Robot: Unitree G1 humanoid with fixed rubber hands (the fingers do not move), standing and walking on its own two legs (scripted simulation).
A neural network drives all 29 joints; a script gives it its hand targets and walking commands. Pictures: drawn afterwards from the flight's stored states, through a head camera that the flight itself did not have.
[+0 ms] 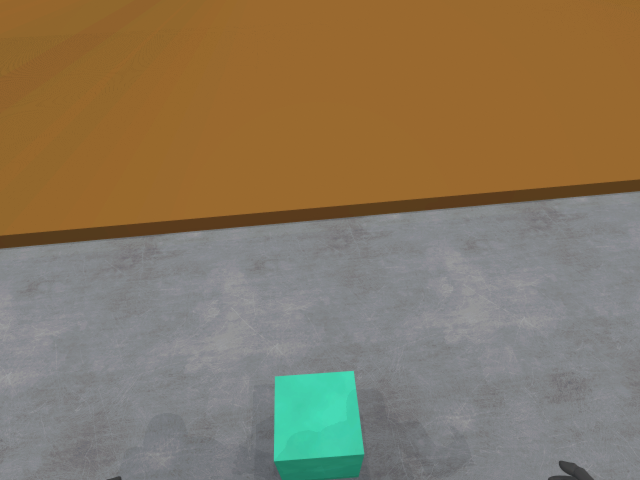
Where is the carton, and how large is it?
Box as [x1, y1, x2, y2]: [274, 371, 363, 479]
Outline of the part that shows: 353,371 275,376 274,462 282,479 328,479 358,476 363,457 363,447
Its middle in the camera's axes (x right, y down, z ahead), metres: -0.01 +0.52 +1.06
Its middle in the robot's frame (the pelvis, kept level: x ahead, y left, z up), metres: +0.38 +0.04 -0.66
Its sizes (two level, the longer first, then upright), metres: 0.210 0.200 0.250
